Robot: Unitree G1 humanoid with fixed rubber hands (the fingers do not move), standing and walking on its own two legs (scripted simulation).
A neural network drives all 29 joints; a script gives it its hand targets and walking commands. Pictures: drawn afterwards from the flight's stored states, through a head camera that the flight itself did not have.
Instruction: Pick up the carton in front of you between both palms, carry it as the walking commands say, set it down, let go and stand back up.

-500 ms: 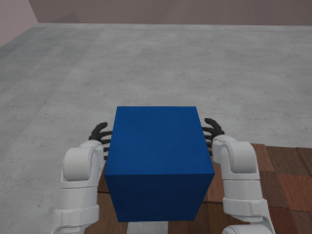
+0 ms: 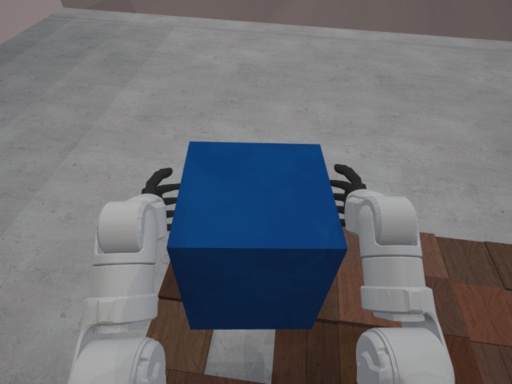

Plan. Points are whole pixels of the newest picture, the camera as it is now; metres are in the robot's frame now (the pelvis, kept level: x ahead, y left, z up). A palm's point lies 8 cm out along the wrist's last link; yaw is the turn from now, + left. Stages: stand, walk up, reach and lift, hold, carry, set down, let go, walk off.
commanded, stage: carry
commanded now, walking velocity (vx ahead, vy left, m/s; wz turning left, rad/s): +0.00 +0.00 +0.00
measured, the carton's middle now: (253, 239) +0.35 +0.00 +0.04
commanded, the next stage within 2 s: none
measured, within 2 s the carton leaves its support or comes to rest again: neither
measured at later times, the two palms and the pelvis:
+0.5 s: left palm (170, 176) +0.41 +0.14 +0.12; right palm (352, 168) +0.43 -0.16 +0.13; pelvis +0.07 -0.01 +0.01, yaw +1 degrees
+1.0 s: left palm (192, 86) +0.68 +0.13 +0.14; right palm (331, 95) +0.65 -0.17 +0.13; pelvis +0.31 +0.01 +0.02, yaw -1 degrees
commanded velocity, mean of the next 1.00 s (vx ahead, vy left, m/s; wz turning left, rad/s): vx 0.48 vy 0.00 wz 0.00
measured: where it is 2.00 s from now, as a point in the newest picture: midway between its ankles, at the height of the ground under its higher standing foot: (256, 230)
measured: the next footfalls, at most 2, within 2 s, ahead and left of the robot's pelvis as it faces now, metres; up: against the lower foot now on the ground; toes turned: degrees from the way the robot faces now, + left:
left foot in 0.68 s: +0.27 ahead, +0.13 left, +0.02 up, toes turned +9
right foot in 1.00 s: +0.46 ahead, -0.14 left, +0.02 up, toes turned -6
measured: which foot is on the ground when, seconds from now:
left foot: down 0.00-0.34, up 0.36-0.66, down 0.68-1.00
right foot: down 0.00-0.70, up 0.72-0.98, down 1.00-1.00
